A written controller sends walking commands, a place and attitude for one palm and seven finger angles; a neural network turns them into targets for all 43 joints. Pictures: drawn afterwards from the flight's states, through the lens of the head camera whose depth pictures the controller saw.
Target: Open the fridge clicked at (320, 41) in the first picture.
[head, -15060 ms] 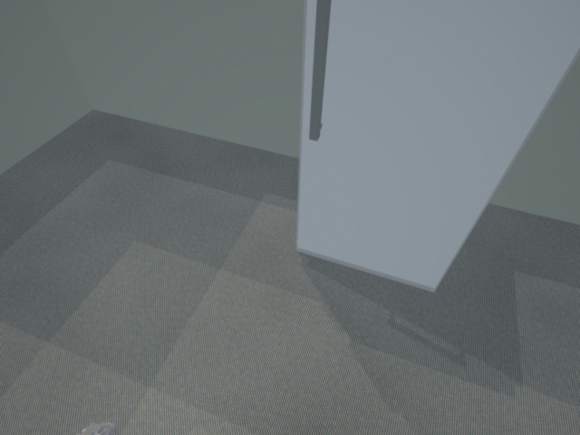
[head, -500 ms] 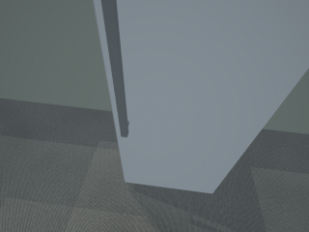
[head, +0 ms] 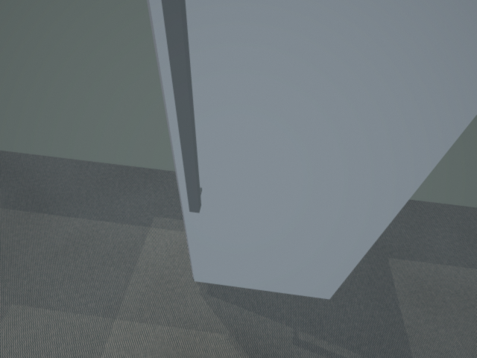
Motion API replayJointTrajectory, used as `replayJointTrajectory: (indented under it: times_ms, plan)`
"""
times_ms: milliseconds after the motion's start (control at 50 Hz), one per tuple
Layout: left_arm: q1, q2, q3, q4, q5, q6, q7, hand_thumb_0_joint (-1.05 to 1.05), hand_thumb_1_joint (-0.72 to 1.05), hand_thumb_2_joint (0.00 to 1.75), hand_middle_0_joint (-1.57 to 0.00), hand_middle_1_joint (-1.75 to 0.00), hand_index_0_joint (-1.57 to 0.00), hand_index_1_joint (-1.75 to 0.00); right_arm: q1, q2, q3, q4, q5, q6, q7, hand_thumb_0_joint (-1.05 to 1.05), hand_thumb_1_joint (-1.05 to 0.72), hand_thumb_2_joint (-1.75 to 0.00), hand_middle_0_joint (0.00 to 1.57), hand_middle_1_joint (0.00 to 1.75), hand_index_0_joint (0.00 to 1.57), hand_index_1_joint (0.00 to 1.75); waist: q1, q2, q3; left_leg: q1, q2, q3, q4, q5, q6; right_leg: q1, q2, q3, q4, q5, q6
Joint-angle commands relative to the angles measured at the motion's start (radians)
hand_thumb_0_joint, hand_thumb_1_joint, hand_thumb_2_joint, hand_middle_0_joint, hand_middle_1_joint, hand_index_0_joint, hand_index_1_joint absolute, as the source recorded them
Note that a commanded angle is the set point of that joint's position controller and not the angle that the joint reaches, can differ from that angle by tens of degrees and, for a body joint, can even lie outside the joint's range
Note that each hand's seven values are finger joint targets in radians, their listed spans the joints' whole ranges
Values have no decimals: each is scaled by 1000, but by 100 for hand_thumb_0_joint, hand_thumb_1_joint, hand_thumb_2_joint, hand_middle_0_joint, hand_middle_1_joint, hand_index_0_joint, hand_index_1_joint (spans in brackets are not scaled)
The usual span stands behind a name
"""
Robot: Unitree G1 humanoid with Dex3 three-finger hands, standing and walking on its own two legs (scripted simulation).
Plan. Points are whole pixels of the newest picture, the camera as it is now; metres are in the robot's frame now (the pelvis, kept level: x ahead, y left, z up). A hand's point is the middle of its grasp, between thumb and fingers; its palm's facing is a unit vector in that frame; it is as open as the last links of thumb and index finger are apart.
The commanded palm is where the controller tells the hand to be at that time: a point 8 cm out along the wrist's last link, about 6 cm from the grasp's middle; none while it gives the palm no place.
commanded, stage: raise the hand to about handle height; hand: left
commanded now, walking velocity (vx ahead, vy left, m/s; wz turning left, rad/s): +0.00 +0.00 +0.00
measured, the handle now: (190, 121) +0.48 +0.13 +0.15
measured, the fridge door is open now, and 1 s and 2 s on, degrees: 0 0 0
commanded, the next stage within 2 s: none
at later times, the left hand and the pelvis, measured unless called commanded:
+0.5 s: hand (126, 338) +0.15 +0.19 -0.02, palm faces +0.00 -1.00 +0.01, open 8.6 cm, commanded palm +0.13 +0.25 +0.00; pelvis -0.01 -0.01 -0.06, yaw +1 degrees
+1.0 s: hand (92, 272) +0.21 +0.23 +0.07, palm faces +0.00 -1.00 -0.08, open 11.6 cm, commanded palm +0.18 +0.28 +0.08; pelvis +0.01 -0.01 -0.03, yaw +1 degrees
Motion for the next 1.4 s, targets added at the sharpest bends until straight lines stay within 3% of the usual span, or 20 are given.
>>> replayJointTrajectory:
  times_ms: [0,40,60,80,100,120,140,160,200,220,280,320,360,420,520,560,720,820,1100,1380]
  plan:
    - [57,105,23,-29,-1,-16,9,0,90,90,-20,-30,-20,-30,48,-121,-23,-33,5,-11,-12,0,-90,-90,20,30,20,30,-1,34,37,-62,115,-97,-102,56,-1,-11,-93,72,-66,21,-24]
    - [56,103,24,-28,0,-17,10,0,90,90,-20,-30,-20,-30,55,-116,-23,-32,5,-13,-13,0,-90,-90,20,30,20,30,-1,29,26,-59,118,-97,-97,87,0,4,-95,65,-60,47,-24]
    - [133,89,10,4,8,-29,54,0,90,90,-20,-30,-20,-30,-45,-132,-20,-105,13,-20,-3,0,-90,-90,20,30,20,30,24,98,32,-76,119,-29,102,176,-24,-21,-140,102,-22,326,-28]
    - [-622,349,166,-1606,-223,-250,40,0,88,89,-20,-32,-20,-32,-13,-288,-31,-462,59,-155,-49,0,-90,-90,20,30,20,30,-113,252,-456,177,15,-29,-30,158,-16,88,-30,-6,46,186,-32]
    - [-201,286,171,-1372,-136,-192,91,0,85,88,-20,-33,-20,-33,-108,-200,-11,-423,62,-250,-90,0,-90,-90,20,30,20,30,-4,320,-408,138,41,5,-32,166,-12,51,5,-47,120,25,-60]
    - [97,75,52,-1181,-157,-55,110,0,83,87,-21,-34,-21,-34,-96,-165,-26,-434,75,-281,-74,0,-90,-90,20,30,20,30,-23,282,-205,-43,48,-44,-52,29,-52,-53,-7,-96,120,-86,-46]
    - [72,-11,11,-1201,-191,-55,91,0,81,86,-21,-36,-21,-36,-63,-169,-22,-425,85,-291,-71,0,-90,-90,20,30,20,30,-49,146,-83,-103,40,-53,-48,-72,-36,-91,2,-103,97,-79,-35]
    - [17,39,52,-1239,-203,-110,75,0,78,85,-21,-37,-21,-37,-111,-201,-33,-478,74,-310,-71,0,-90,-90,20,30,20,30,-65,66,15,-160,31,-75,-12,-150,-21,-154,1,-102,84,-140,-27]
    - [119,45,122,-1105,-208,-230,10,0,74,83,-21,-40,-21,-40,-105,-216,-60,-519,42,-323,-58,0,-90,-90,20,30,20,30,-48,-131,31,-271,19,-72,85,-186,-20,-275,14,-117,134,-248,-22]
    - [246,36,147,-1019,-212,-294,-48,0,71,82,-21,-42,-21,-42,-109,-213,-72,-554,40,-326,-39,0,-90,-90,20,30,20,30,0,-89,19,-309,7,-54,128,-160,-31,-283,14,-114,171,-245,-31]
    - [398,11,154,-960,-252,-501,-255,0,64,79,-22,-47,-22,-47,-141,-213,-94,-640,27,-313,13,0,-90,-90,20,30,20,30,32,-154,-56,-435,-6,-9,295,-101,-42,-365,21,-98,319,-211,-41]
    - [424,133,254,-967,-260,-562,-392,0,60,77,-22,-50,-22,-50,-153,-240,-112,-712,33,-298,39,0,-90,-90,20,30,20,30,45,-56,-106,-455,-20,8,368,-59,-36,-342,10,-59,374,-135,-55]
    - [398,180,314,-1112,-308,-507,-447,0,55,75,-22,-53,-22,-53,-176,-228,-105,-791,52,-279,24,0,-90,-90,20,30,20,30,68,-20,-222,-469,-24,24,384,-34,-22,-309,4,-42,403,-93,-48]
    - [247,197,362,-1328,-389,-426,-423,0,48,72,-23,-57,-23,-57,-163,-215,-90,-830,52,-260,-13,0,-90,-90,20,30,20,30,41,42,-253,-462,-20,7,411,-38,-12,-329,16,-20,395,-113,-33]
    - [28,204,270,-1593,-336,-480,-353,0,36,67,-24,-64,-24,-64,-69,-206,-70,-784,38,-267,-40,0,-90,-90,20,30,20,30,-65,127,-260,-369,13,-35,461,42,9,-384,30,-24,405,5,-31]
    - [25,207,255,-1534,-328,-481,-374,0,32,65,-24,-68,-24,-68,-73,-207,-64,-753,46,-282,-50,0,-90,-90,20,30,20,30,-76,149,-229,-369,16,-43,452,-12,11,-401,27,-20,374,-61,-29]
    - [76,344,442,-1305,-395,-252,-447,0,13,57,-25,-80,-25,-80,-137,-213,-34,-737,71,-301,-83,0,-90,-90,20,30,20,30,9,44,-242,-372,13,-52,353,-24,7,-220,4,11,247,-136,-20]
    - [46,347,489,-1360,-444,-236,-441,0,1,52,-26,-87,-26,-87,-138,-209,-22,-742,65,-325,-75,0,-90,-90,20,30,20,30,32,28,-257,-328,13,-48,307,63,3,-145,2,-5,238,-2,-12]
    - [-216,419,511,-1407,-422,-143,-446,0,-31,38,-29,-108,-29,-108,-109,-236,-9,-706,76,-370,-94,0,-90,-90,20,30,20,30,23,134,-207,-140,17,-55,169,95,3,-115,18,-70,179,42,-25]
    - [-513,522,558,-1312,-403,46,-497,0,-50,30,-30,-120,-30,-120,-149,-230,26,-704,84,-315,-94,0,-90,-90,20,30,20,30,30,133,-183,-33,18,-70,75,126,-2,-48,25,-74,93,77,-33]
